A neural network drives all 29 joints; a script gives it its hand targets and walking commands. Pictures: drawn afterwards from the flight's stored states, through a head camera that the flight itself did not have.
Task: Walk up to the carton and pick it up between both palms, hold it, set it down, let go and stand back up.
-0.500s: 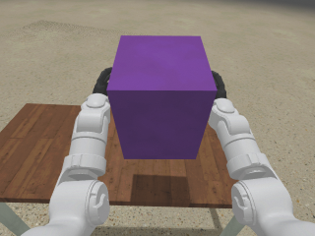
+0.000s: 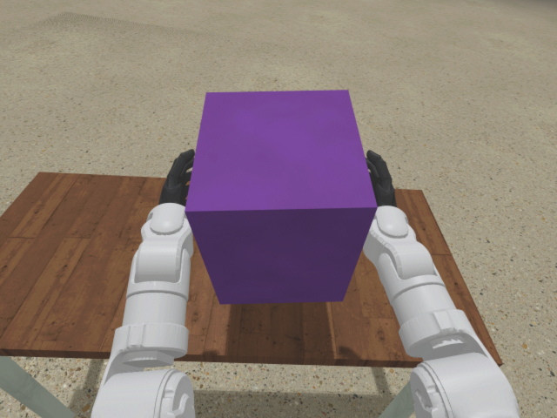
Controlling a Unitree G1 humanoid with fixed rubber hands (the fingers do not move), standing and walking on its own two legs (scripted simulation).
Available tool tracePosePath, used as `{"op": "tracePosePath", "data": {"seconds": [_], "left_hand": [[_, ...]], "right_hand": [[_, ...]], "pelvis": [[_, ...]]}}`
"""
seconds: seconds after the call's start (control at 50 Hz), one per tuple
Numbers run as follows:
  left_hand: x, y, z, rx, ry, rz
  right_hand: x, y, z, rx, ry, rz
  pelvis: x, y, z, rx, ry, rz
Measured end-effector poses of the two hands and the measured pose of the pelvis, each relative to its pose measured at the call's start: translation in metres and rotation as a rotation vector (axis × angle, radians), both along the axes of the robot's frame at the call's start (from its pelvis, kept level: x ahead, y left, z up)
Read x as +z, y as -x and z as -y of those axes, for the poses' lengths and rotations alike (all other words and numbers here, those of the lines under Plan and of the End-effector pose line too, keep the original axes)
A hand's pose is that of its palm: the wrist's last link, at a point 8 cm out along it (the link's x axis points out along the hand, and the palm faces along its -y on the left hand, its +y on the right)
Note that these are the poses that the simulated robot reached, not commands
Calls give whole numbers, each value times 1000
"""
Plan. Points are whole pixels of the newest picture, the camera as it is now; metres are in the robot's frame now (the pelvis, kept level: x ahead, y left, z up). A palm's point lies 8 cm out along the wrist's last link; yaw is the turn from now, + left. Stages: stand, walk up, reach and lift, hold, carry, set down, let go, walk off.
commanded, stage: set down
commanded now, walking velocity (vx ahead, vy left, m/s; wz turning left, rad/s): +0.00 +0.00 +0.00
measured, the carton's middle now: (279, 204) +0.40 -0.01 +0.13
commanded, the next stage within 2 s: none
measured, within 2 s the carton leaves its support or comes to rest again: neither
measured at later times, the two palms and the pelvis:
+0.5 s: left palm (187, 217) +0.39 +0.13 +0.12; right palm (381, 222) +0.37 -0.16 +0.12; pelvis +0.00 +0.00 +0.00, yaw +0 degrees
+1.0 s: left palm (200, 226) +0.40 +0.11 +0.08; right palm (382, 235) +0.38 -0.18 +0.09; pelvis +0.02 -0.01 +0.00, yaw +0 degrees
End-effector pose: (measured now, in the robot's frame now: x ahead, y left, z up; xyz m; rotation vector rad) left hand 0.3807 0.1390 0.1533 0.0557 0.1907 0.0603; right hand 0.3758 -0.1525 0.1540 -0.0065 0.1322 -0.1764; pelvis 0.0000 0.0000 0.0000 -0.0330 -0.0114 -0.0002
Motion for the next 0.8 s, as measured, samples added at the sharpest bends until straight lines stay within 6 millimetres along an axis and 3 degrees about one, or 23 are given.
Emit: {"op": "tracePosePath", "data": {"seconds": [0.18,0.44,0.8], "left_hand": [[-8,-11,11,-31,-2,-20],[-30,-6,9,-25,2,-26],[-55,-20,23,-63,-2,-73]], "right_hand": [[-15,-1,11,-34,-27,-18],[-29,1,9,-31,-42,-22],[-57,-1,22,-66,-17,-70]], "pelvis": [[0,-1,1,0,-1,-1],[0,-4,1,0,-1,-6],[1,-12,4,0,-5,-24]]}}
